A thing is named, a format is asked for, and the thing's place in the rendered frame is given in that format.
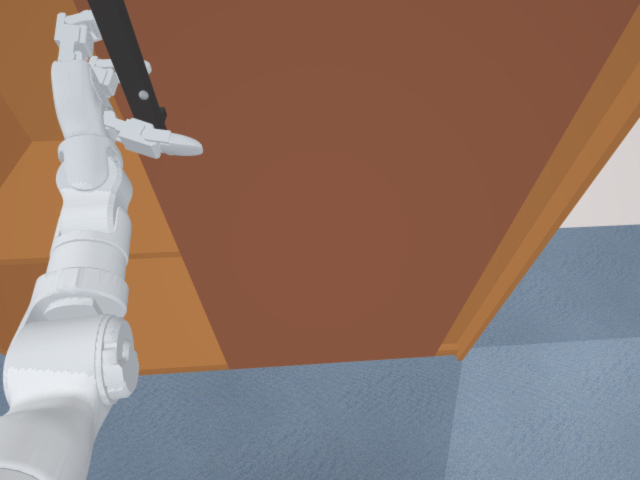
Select wardrobe door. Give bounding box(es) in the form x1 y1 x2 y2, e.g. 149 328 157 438
442 4 640 344
73 0 640 369

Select handle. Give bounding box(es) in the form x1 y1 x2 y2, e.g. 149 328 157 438
87 0 167 130

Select left robot forearm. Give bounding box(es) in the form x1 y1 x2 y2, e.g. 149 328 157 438
3 134 133 406

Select robot left hand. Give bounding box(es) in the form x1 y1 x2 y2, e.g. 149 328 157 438
51 10 203 159

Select left robot upper arm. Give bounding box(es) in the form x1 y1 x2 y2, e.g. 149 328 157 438
0 314 139 480

